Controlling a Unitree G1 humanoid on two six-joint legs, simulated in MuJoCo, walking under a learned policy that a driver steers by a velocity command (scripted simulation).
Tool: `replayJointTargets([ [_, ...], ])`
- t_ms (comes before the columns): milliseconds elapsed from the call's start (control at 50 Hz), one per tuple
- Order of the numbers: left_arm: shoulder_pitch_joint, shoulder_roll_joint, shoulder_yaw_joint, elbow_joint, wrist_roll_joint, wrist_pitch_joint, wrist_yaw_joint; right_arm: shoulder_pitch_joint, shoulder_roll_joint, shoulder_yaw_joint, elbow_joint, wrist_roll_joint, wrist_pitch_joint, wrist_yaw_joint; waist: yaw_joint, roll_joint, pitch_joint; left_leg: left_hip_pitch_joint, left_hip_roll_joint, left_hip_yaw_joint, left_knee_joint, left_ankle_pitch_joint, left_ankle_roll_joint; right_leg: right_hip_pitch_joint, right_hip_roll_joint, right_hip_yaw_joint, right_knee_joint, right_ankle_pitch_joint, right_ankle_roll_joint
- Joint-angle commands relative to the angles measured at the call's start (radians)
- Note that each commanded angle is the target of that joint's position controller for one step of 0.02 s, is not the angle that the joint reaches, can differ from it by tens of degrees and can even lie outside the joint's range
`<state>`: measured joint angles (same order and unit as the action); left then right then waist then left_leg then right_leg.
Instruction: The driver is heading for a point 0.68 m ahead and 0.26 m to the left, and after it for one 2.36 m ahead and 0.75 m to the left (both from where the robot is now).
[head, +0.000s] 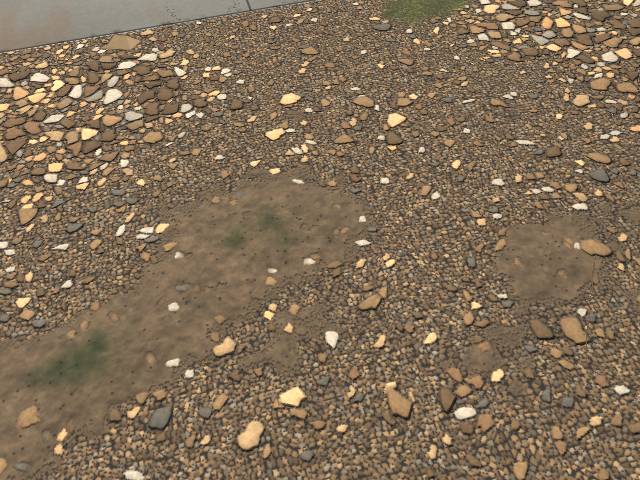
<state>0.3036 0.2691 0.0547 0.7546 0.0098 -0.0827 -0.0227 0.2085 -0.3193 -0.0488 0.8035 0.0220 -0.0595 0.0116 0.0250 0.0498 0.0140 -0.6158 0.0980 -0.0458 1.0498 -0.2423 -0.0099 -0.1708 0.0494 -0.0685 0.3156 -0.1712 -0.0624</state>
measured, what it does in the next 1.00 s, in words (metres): walks ahead, turning left: left foot, then right foot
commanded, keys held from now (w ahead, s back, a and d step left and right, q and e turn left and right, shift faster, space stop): w+q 0.86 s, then q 0.14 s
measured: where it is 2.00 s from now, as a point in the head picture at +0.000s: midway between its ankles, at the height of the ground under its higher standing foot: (251, 399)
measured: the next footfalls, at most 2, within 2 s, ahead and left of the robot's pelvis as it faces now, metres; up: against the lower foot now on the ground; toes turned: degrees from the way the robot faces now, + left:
left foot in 0.30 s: +0.33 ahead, +0.16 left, +0.00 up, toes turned +12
right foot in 0.78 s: +0.65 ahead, +0.05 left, +0.00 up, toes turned +30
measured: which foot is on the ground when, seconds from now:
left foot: up 0.00-0.28, down 0.30-0.80, up 0.82-1.00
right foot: down 0.00-0.32, up 0.34-0.76, down 0.78-1.00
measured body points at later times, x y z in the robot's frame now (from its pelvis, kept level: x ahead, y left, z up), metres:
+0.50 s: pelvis +0.28 +0.08 -0.01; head +0.31 +0.10 +0.44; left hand +0.35 +0.39 -0.11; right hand +0.46 -0.16 -0.11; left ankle +0.29 +0.15 -0.75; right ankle +0.32 -0.08 -0.67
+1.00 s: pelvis +0.55 +0.12 +0.00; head +0.59 +0.13 +0.44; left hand +0.48 +0.40 -0.11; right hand +0.83 -0.04 -0.11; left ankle +0.50 +0.25 -0.67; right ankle +0.62 +0.03 -0.75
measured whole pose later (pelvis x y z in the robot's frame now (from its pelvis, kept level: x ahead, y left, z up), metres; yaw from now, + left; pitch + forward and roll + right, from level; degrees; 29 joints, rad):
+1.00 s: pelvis +0.55 +0.12 +0.00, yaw +34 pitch +1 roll -1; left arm 0.24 0.26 0.06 0.76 0.01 -0.09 0.00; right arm 0.23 -0.33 -0.08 0.65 0.02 0.00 -0.01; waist 0.03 0.05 0.05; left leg -0.60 0.04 -0.05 1.10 -0.35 -0.03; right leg -0.21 0.01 -0.08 0.39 -0.19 -0.03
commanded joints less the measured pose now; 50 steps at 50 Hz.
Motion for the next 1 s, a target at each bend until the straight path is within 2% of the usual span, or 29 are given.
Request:
replayJointTargets([
  [20,-0.048,0.137,0.037,-0.047,0.006,-0.031,0.011,0.009,-0.037,-0.01,-0.051,-0.002,0.007,-0.001,-0.025,-0.103,0.007,-0.083,0.028,-0.067,-0.094,0.156,-0.014,0.035,-0.285,0.146,-0.195,0.214,-0.16],
  [120,-0.009,0.164,0.043,-0.007,-0.003,-0.026,0.024,-0.141,-0.009,0.002,-0.1,-0.005,-0.003,0.024,0.033,-0.086,0.052,-0.039,-0.003,0.003,-0.351,0.363,0.009,0.075,-0.272,0.002,-0.213,0.233,-0.112],
  [180,0.037,0.176,0.049,0.028,-0.014,-0.007,0.028,-0.211,-0.009,0.004,-0.144,-0.003,-0.003,0.041,0.056,-0.079,0.073,-0.082,-0.013,0.027,-0.424,0.31,0.037,0.198,-0.306,-0.03,-0.173,0.277,-0.097],
  [220,0.041,0.189,0.054,0.039,-0.022,0.011,0.033,-0.23,-0.019,0.0,-0.172,-0.003,-0.002,0.054,0.048,-0.092,0.071,-0.086,-0.033,0.061,-0.447,0.212,0.063,0.271,-0.326,-0.05,-0.108,0.414,-0.08],
  [260,0.023,0.218,0.062,0.034,-0.023,0.029,0.045,-0.177,-0.051,-0.017,-0.181,-0.005,0.002,0.06,0.004,-0.133,0.009,0.03,-0.095,0.127,-0.443,0.101,0.1,0.305,-0.325,-0.083,0.034,0.765,-0.053],
  [280,0.013,0.226,0.064,0.029,-0.022,0.04,0.052,-0.077,-0.083,-0.037,-0.163,-0.004,0.005,0.058,-0.054,-0.142,-0.054,0.163,-0.138,0.153,-0.451,0.075,0.125,0.29,-0.31,-0.104,0.181,0.9,-0.035],
  [300,0.006,0.218,0.058,0.022,-0.022,0.045,0.06,0.083,-0.138,-0.07,-0.124,-0.001,0.008,0.046,-0.139,-0.118,-0.139,0.407,-0.168,0.137,-0.508,0.129,0.164,0.184,-0.27,-0.13,0.398,0.863,0.0],
  [320,0.039,0.164,0.035,-0.004,0.006,0.033,0.062,0.224,-0.235,-0.099,-0.102,0.002,0.02,0.022,-0.172,0.043,-0.249,0.724,0.019,-0.154,-0.503,0.185,0.238,-0.088,-0.212,-0.136,0.727,0.442,0.044],
  [340,0.104,0.053,-0.003,-0.047,0.011,-0.001,0.042,0.171,-0.28,-0.099,-0.13,0.009,0.014,0.023,-0.071,0.237,-0.367,1.017,0.236,-0.736,-0.664,-0.008,0.449,-0.498,0.019,0.016,1.065,-0.389,0.104],
  [360,0.0,0.156,0.018,-0.054,-0.023,-0.039,0.022,0.191,-0.195,-0.077,-0.137,0.003,0.009,0.025,-0.147,0.096,-0.38,1.022,0.227,-0.734,-0.738,-0.079,0.406,-0.605,-0.039,0.189,1.103,-0.375,0.076],
  [380,-0.083,0.17,0.02,-0.084,-0.052,-0.057,0.014,0.164,-0.152,-0.066,-0.135,-0.005,0.002,0.022,-0.146,0.052,-0.243,0.911,0.19,-0.581,-0.742,-0.03,0.363,-0.645,-0.079,0.172,1.062,-0.3,0.054],
  [400,-0.102,0.151,0.015,-0.087,-0.038,-0.064,0.02,0.106,-0.136,-0.06,-0.141,-0.006,-0.003,0.021,-0.095,-0.052,-0.143,0.748,0.146,-0.47,-0.749,0.079,0.332,-0.612,-0.122,0.164,0.959,-0.23,0.051],
  [420,-0.107,0.161,0.024,-0.081,-0.011,-0.059,0.028,0.051,-0.101,-0.051,-0.154,-0.008,-0.004,0.017,-0.062,-0.054,-0.101,0.633,0.113,-0.392,-0.762,0.182,0.315,-0.549,-0.151,0.16,0.87,-0.194,0.06],
  [440,-0.089,0.161,0.028,-0.08,-0.003,-0.048,0.027,0.022,-0.093,-0.046,-0.171,-0.02,-0.004,0.013,-0.031,-0.025,-0.079,0.545,0.091,-0.36,-0.784,0.253,0.315,-0.486,-0.162,0.162,0.841,-0.17,0.069],
  [480,-0.065,0.138,0.026,-0.08,0.005,-0.026,0.027,0.009,-0.099,-0.049,-0.177,-0.017,-0.005,0.005,-0.005,-0.015,-0.063,0.452,0.072,-0.315,-0.815,0.333,0.326,-0.444,-0.161,0.145,0.765,-0.151,0.099],
  [520,-0.108,0.114,0.018,-0.096,0.009,-0.014,0.031,0.026,-0.125,-0.057,-0.169,-0.013,-0.007,-0.007,-0.011,-0.016,-0.036,0.386,0.047,-0.257,-0.83,0.368,0.318,-0.443,-0.149,0.125,0.654,-0.072,0.129],
  [600,-0.264,0.076,0.0,-0.13,0.003,-0.021,0.022,0.077,-0.141,-0.063,-0.149,-0.002,0.006,-0.024,-0.073,0.016,-0.016,0.327,-0.026,-0.192,-0.807,0.254,0.245,-0.352,-0.087,0.11,0.341,0.213,0.142],
  [660,-0.333,0.098,0.006,-0.151,-0.015,-0.031,0.009,0.132,-0.143,-0.065,-0.128,0.005,0.015,-0.027,-0.1,0.032,-0.015,0.371,-0.001,-0.258,-0.766,0.174,0.227,-0.31,-0.057,0.129,0.236,0.252,0.133],
  [720,-0.316,0.137,0.023,-0.153,-0.019,-0.044,0.0,0.141,-0.134,-0.066,-0.124,0.003,0.023,-0.031,-0.076,0.06,-0.02,0.459,0.036,-0.355,-0.677,0.14,0.204,-0.275,-0.053,0.157,0.178,0.152,0.097],
  [760,-0.197,0.163,0.043,-0.123,-0.016,-0.053,0.005,0.118,-0.108,-0.059,-0.134,0.0,0.026,-0.029,-0.006,0.075,-0.059,0.45,0.002,-0.361,-0.573,0.187,0.169,-0.107,-0.053,0.132,0.121,0.118,0.051],
  [780,-0.076,0.201,0.057,-0.109,0.001,-0.058,0.013,0.114,-0.056,-0.039,-0.148,-0.008,0.022,-0.025,0.052,0.028,-0.167,0.378,-0.051,-0.305,-0.374,0.157,0.134,0.111,-0.157,0.216,0.14,0.094,-0.004],
  [800,0.05,0.284,0.077,-0.094,0.019,-0.052,0.02,0.215,0.011,-0.019,-0.17,-0.004,0.015,-0.026,0.045,-0.188,-0.319,0.097,-0.186,-0.165,-0.038,-0.143,0.06,0.467,-0.384,0.553,0.116,-0.02,-0.13],
  [820,0.094,0.273,0.079,-0.062,-0.003,-0.038,0.01,0.264,-0.03,-0.017,-0.184,0.017,0.008,-0.026,0.032,-0.389,-0.347,-0.135,-0.169,-0.124,0.173,-0.371,0.036,0.54,-0.498,0.896,0.014,-0.297,-0.213],
  [840,0.04,0.18,0.056,-0.083,-0.012,-0.034,0.012,0.195,-0.121,-0.04,-0.167,0.021,0.012,-0.027,0.056,-0.24,-0.207,-0.195,-0.109,-0.144,0.253,-0.283,0.026,0.428,-0.454,0.795,-0.023,-0.418,-0.172],
  [860,-0.008,0.145,0.044,-0.089,-0.008,-0.025,0.017,0.108,-0.14,-0.047,-0.181,0.009,0.019,-0.027,0.06,-0.166,-0.109,-0.19,-0.077,-0.104,0.257,-0.202,0.021,0.305,-0.408,0.629,-0.027,-0.33,-0.13],
  [880,-0.062,0.123,0.033,-0.09,0.002,-0.019,0.018,0.061,-0.129,-0.05,-0.194,-0.003,0.024,-0.027,0.039,-0.125,-0.034,-0.152,-0.055,-0.093,0.22,-0.15,0.013,0.18,-0.365,0.504,-0.043,-0.131,-0.118],
  [900,-0.097,0.1,0.025,-0.087,0.008,-0.018,0.021,0.049,-0.117,-0.056,-0.2,-0.006,0.03,-0.025,0.013,-0.133,0.003,-0.108,-0.033,-0.093,0.178,-0.125,0.006,0.101,-0.33,0.4,-0.051,0.061,-0.109],
  [960,-0.128,0.115,0.031,-0.064,0.004,-0.024,0.021,0.077,-0.056,-0.048,-0.211,-0.002,0.055,-0.023,-0.03,-0.168,-0.002,-0.029,-0.024,-0.038,0.082,-0.123,-0.024,0.017,-0.301,0.203,-0.058,0.483,-0.126],
  [1000,-0.138,0.155,0.046,-0.048,0.001,-0.017,0.028,0.051,-0.032,-0.04,-0.228,-0.007,0.064,-0.022,-0.032,-0.161,-0.022,-0.033,-0.018,-0.016,-0.019,-0.051,-0.038,0.034,-0.313,0.136,-0.064,0.582,-0.141],
])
